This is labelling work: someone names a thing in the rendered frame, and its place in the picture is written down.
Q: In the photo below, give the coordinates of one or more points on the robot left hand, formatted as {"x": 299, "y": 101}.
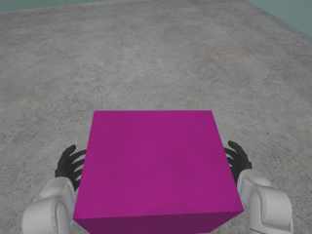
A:
{"x": 66, "y": 168}

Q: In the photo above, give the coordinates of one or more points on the robot right hand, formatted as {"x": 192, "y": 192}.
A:
{"x": 240, "y": 160}

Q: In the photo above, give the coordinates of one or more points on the carton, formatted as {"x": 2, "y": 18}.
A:
{"x": 155, "y": 172}

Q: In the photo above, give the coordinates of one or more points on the robot left forearm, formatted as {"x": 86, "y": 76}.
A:
{"x": 50, "y": 210}

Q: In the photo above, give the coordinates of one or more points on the robot right forearm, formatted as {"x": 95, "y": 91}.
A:
{"x": 270, "y": 209}

